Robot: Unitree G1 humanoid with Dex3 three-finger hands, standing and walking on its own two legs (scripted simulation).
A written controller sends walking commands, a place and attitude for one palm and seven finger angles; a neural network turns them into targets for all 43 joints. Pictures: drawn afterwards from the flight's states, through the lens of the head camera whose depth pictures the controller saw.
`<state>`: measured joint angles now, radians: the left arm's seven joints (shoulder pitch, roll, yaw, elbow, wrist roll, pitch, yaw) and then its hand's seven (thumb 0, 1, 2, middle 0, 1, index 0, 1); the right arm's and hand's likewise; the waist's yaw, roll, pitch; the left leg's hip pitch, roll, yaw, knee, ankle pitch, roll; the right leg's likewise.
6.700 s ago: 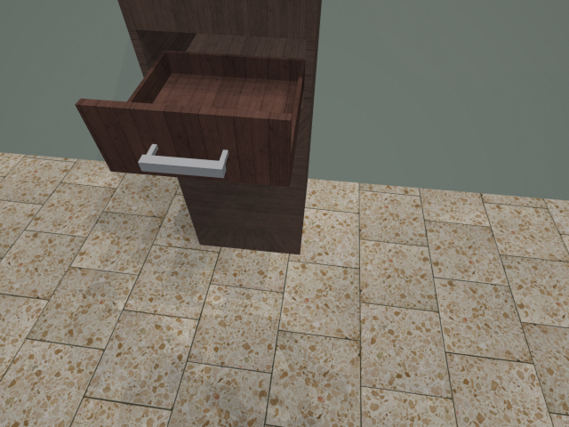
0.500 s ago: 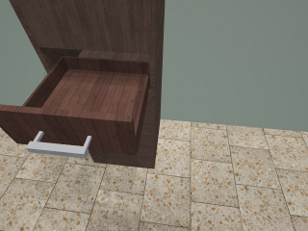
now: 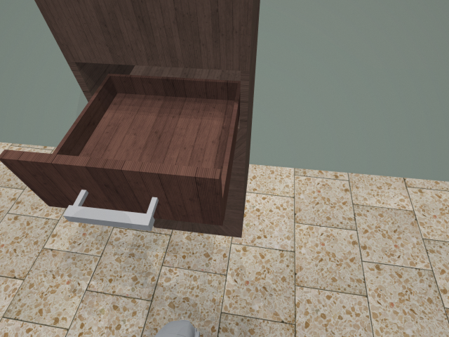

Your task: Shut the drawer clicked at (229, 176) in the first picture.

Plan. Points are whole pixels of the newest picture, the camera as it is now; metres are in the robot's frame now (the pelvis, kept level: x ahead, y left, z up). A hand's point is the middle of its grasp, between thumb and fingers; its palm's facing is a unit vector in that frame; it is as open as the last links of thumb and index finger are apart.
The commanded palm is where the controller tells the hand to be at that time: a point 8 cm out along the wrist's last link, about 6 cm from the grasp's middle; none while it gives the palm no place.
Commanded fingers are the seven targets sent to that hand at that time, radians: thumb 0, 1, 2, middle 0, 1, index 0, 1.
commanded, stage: come to a stop and stand still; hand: left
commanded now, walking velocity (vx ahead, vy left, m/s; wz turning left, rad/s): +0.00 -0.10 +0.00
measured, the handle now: (113, 208) +0.31 +0.24 +0.04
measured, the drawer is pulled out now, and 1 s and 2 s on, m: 0.30 0.30 0.30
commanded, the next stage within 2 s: look again from close up in 1.26 s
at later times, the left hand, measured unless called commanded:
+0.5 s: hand out of the picture +0.03 +0.20 -0.18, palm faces +0.01 -0.98 -0.18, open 7.2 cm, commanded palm none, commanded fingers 0.00 0.90 0.90 -0.20 -0.30 -0.20 -0.30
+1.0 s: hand out of the picture +0.04 +0.26 -0.18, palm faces -0.02 -0.98 -0.21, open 7.3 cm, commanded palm none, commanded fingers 0.00 0.90 0.90 -0.20 -0.30 -0.20 -0.30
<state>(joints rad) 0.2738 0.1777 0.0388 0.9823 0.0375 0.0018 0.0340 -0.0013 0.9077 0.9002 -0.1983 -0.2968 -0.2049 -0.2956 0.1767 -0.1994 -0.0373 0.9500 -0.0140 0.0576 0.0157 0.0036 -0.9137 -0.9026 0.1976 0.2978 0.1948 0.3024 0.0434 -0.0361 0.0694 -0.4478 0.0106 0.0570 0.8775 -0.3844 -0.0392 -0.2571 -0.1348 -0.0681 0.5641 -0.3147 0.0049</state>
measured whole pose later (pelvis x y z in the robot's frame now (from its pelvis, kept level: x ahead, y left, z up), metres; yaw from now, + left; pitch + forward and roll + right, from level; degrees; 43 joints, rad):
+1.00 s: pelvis +0.01 +0.08 -0.01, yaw -1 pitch -2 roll +0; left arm 0.27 0.18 -0.01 1.05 0.02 0.01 0.04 0.00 0.91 0.90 -0.20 -0.30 -0.20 -0.30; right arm 0.27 -0.17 -0.01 1.03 -0.02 0.00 -0.01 0.01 -0.92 -0.90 0.20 0.30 0.20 0.30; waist -0.01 -0.01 0.03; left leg -0.24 0.03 0.06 0.55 -0.27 0.01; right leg -0.21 -0.06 0.00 0.53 -0.28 0.04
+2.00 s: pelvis +0.00 +0.08 +0.00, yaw -1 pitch -2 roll +0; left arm 0.41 0.17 0.01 0.73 -0.05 0.09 0.06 0.01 0.93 0.90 -0.20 -0.30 -0.21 -0.30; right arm 0.31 -0.16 0.01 1.02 0.02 -0.06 -0.04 0.01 -0.92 -0.90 0.20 0.30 0.20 0.30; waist 0.00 -0.02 0.06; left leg -0.23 0.03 0.06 0.50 -0.23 0.01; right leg -0.20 -0.06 0.00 0.48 -0.24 0.04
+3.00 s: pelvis +0.02 +0.06 -0.05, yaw +1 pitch +6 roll -1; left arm 0.80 0.21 0.07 -0.49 -0.25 -0.28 -0.24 0.01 0.90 0.90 -1.09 -1.26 -1.09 -1.26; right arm 0.25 -0.22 -0.04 0.49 0.07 -0.28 -0.05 0.01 -0.90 -0.90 0.20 0.30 0.19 0.30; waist 0.03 0.04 -0.11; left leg -0.59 0.05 -0.02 0.94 -0.45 -0.02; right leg -0.53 -0.04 -0.06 0.91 -0.48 0.02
